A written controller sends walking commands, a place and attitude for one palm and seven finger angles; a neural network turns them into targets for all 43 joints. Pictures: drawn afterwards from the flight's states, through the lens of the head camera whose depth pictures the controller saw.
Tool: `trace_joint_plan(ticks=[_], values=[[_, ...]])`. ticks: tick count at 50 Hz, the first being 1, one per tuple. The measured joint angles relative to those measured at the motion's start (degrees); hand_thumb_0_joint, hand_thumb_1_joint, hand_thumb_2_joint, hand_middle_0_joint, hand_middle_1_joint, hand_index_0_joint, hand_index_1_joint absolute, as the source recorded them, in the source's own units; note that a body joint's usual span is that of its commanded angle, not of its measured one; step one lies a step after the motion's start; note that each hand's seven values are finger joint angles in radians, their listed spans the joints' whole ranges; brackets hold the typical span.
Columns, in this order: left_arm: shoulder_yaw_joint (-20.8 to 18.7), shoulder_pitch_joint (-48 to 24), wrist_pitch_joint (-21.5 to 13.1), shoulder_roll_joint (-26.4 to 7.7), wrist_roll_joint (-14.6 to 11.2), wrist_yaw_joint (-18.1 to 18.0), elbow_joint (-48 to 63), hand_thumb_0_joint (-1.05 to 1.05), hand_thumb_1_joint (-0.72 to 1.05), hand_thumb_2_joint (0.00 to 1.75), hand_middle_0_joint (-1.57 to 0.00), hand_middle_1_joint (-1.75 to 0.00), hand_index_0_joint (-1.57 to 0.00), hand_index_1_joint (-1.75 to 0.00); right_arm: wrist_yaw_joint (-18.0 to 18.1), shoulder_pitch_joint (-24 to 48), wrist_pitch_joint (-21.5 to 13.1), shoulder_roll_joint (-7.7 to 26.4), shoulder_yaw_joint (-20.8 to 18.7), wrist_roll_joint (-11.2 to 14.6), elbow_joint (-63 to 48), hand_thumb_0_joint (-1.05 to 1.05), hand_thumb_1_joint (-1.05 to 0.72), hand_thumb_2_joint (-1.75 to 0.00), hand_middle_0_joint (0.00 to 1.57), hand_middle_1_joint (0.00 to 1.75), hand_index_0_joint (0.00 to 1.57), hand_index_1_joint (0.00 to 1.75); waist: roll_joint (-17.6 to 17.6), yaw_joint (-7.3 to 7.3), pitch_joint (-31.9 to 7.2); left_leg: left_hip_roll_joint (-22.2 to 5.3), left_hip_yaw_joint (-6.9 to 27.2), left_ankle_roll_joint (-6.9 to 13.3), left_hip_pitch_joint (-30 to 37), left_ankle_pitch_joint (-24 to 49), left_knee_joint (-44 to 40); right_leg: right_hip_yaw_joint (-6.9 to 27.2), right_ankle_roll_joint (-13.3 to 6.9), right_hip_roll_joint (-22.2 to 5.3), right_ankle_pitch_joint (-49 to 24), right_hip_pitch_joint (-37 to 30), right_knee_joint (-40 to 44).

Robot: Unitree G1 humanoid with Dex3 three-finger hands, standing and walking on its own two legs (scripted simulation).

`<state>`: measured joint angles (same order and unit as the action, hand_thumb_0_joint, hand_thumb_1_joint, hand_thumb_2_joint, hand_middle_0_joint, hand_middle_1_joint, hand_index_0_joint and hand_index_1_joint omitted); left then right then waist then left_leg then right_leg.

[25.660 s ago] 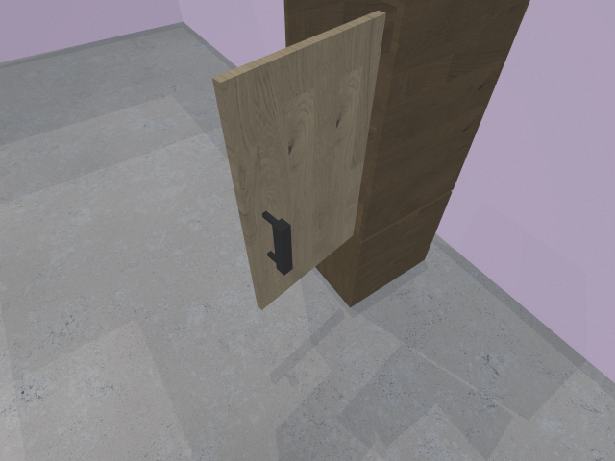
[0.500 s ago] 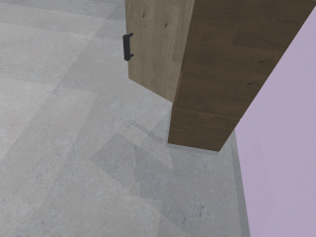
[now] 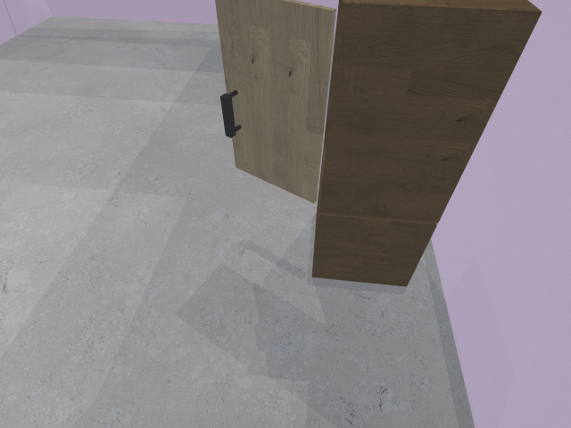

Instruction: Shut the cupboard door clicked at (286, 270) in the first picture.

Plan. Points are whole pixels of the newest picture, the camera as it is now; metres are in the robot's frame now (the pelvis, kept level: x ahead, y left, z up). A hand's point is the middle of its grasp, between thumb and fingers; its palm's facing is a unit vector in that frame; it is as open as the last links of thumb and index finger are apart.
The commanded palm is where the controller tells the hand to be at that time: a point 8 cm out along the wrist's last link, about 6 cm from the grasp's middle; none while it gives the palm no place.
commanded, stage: let the arm hang, fingers relaxed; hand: left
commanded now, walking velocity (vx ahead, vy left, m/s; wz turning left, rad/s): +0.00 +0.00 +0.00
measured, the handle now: (232, 113) +1.02 +0.22 -0.10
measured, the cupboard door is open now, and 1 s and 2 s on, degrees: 63 63 63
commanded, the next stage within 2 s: look to check the result in 0.20 s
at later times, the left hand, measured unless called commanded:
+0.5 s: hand out of the picture +0.02 +0.18 -0.17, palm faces +0.00 -0.97 -0.23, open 7.3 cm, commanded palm none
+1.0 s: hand out of the picture +0.06 +0.17 -0.17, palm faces +0.03 -0.97 -0.25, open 7.3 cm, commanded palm none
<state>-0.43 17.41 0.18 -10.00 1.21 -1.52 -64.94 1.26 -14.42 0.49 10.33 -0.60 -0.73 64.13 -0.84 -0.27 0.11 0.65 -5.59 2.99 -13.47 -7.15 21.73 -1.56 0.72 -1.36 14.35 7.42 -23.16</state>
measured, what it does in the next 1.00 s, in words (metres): stands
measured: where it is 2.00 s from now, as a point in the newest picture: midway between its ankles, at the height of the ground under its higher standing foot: outside the picture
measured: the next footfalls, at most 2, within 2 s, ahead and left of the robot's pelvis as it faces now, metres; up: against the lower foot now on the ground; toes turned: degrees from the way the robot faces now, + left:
right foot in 1.64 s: +0.11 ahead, -0.16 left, +0.00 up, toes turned +24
left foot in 1.94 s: -0.02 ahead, +0.09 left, +0.00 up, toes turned +40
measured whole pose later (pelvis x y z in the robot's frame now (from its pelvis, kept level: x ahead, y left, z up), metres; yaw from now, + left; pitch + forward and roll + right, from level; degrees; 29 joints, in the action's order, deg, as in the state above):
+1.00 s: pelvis +0.04 -0.03 +0.00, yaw +1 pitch -1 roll +0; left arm -0.9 12.4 -0.1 -11.9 0.7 -1.8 -64.1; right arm 1.6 -10.7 0.4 12.6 -0.1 -0.7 64.0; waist 0.0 -0.8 2.1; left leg -0.7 -3.5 0.3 -11.4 -10.1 22.4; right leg -3.4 -1.3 0.3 16.6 3.4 -20.8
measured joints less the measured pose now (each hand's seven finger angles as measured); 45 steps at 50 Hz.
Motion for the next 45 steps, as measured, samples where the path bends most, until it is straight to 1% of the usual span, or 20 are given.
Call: trace_joint_plan(ticks=[10, 23, 45], values=[[0.17, -1.94, -0.38, 0.34, -0.19, 0.19, 0.43, 0.00, 0.91, 0.89, -0.20, -0.30, -0.20, -0.29, 0.06, 0.06, -0.20, 0.39, 0.07, -0.03, 0.28, 0.00, -0.91, -0.90, 0.20, 0.30, 0.20, 0.29, 0.76, -0.48, 0.84, -0.61, 0.35, -0.72, 0.34, -0.24, -0.16, -0.27, -0.61, 0.67, -0.02, -0.71, 0.90], [-0.10, -2.78, -0.32, -1.17, -0.44, 0.12, -0.52, 0.00, 0.91, 0.89, -0.20, -0.30, -0.20, -0.29, 0.24, 0.40, -0.21, 0.96, 0.37, 0.06, 1.26, 0.00, -0.91, -0.90, 0.20, 0.30, 0.20, 0.29, 0.52, -0.51, 2.61, -1.12, 0.74, -1.46, 1.31, -1.02, -0.35, -0.55, -1.22, 1.26, 0.30, -2.25, 2.23], [0.04, -4.76, -0.83, -2.18, -0.42, 0.19, -0.21, 0.00, 0.91, 0.89, -0.20, -0.30, -0.20, -0.29, 0.18, 4.38, -0.55, 2.54, 0.59, 0.06, 0.63, 0.00, -0.91, -0.90, 0.20, 0.30, 0.20, 0.29, 0.62, -0.12, 2.03, -1.66, 1.02, -2.51, 3.31, -2.14, -1.29, -0.69, -2.00, 1.94, 0.78, -4.91, 4.58]])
